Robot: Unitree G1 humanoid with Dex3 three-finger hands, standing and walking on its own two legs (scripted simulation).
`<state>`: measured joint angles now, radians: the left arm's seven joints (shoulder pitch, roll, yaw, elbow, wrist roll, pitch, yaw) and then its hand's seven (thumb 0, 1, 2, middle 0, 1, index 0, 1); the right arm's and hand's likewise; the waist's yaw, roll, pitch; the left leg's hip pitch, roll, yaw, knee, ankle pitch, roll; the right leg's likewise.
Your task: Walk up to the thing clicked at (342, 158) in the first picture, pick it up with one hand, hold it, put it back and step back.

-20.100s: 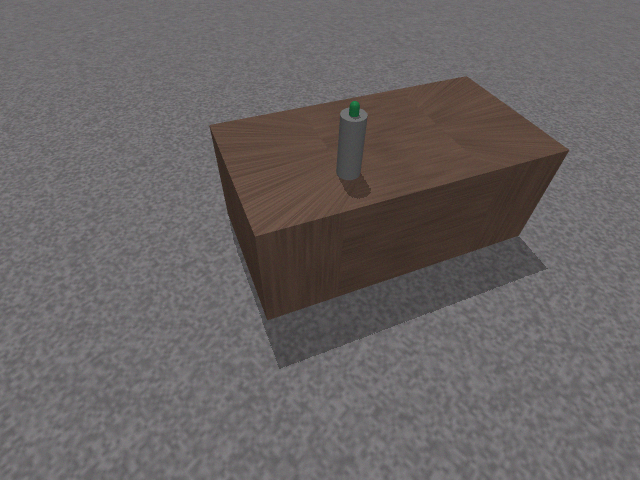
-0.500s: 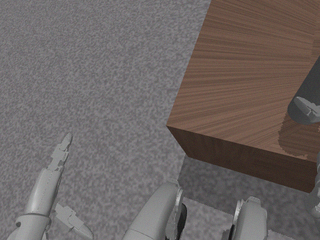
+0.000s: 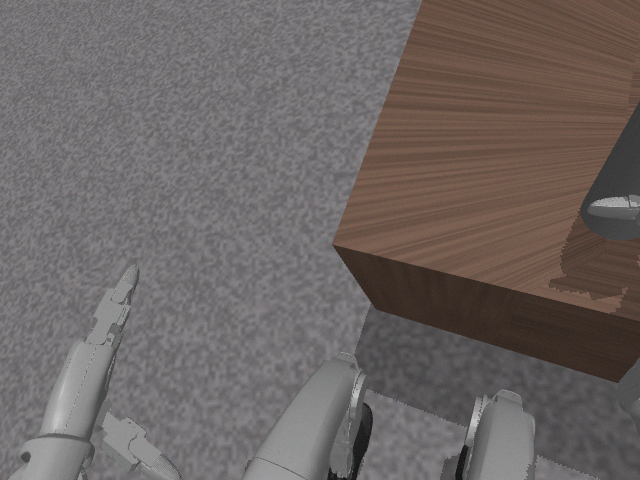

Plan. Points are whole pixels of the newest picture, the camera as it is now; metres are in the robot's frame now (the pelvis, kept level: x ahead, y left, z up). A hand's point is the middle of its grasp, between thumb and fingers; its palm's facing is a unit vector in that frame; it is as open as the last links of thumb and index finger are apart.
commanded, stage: withdraw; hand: right
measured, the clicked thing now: out of the picture +0.53 -0.23 -0.01
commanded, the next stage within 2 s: rise in 0.40 s
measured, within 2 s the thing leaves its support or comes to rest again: rests again in 0.32 s
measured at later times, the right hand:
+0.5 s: hand out of the picture +0.53 -0.31 +0.06, palm faces +0.32 +0.95 -0.02, open 17.4 cm
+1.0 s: hand out of the picture +0.48 -0.39 +0.13, palm faces +0.44 +0.84 -0.30, open 17.1 cm
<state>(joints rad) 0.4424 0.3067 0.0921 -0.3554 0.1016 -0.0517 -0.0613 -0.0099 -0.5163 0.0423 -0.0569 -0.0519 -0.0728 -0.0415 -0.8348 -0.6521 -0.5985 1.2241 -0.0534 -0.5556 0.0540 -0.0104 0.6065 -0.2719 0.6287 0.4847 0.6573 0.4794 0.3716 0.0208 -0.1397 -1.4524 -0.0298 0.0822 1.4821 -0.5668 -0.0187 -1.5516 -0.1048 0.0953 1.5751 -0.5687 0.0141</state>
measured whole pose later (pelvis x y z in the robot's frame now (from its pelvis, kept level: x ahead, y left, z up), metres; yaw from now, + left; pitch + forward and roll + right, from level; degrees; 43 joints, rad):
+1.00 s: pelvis +0.05 -0.02 +0.12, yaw -3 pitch +20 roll +5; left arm 0.35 0.23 -0.08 0.00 0.00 0.11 -0.05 -0.01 0.19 0.52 -0.13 -0.19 -0.14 -0.19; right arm -0.73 -0.73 -0.46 1.21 -0.08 -0.10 -0.02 -0.01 0.47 -0.10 0.06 0.07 0.06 0.06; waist 0.17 -0.01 -0.15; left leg -0.87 -0.01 0.04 0.95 -0.44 -0.05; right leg -0.97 -0.09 0.02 1.08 -0.47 -0.01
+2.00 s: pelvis +0.05 +0.02 +0.15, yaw -6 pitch +5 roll +1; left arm 0.25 0.21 -0.02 0.51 -0.02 -0.06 0.15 0.01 0.90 0.90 -0.20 -0.30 -0.21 -0.29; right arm 0.42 -0.18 0.01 0.12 0.02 0.15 -0.14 -0.01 0.49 -0.09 0.06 0.07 0.07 0.06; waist 0.01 -0.03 -0.07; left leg -0.52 0.02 0.04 0.86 -0.44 0.00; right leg -0.57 -0.06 0.01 0.88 -0.40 0.03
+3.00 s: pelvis +0.05 +0.00 +0.20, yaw -5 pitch -3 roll -1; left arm 0.14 0.34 0.01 1.15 0.03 0.01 0.00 0.00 0.91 0.90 -0.20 -0.30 -0.21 -0.30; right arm 0.18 -0.33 0.02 1.11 -0.02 0.00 -0.02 0.00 0.53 -0.05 0.05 0.06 0.06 0.05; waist 0.01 -0.04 0.03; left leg -0.10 0.05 0.02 0.38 -0.22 -0.03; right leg -0.13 -0.01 -0.03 0.34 -0.16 0.01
